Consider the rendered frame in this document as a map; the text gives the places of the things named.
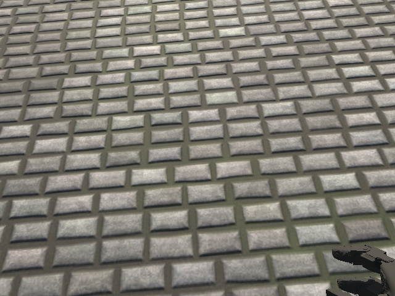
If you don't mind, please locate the right robot hand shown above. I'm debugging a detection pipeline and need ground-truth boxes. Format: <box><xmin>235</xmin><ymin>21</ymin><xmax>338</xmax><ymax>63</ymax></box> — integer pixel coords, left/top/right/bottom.
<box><xmin>326</xmin><ymin>244</ymin><xmax>395</xmax><ymax>296</ymax></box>

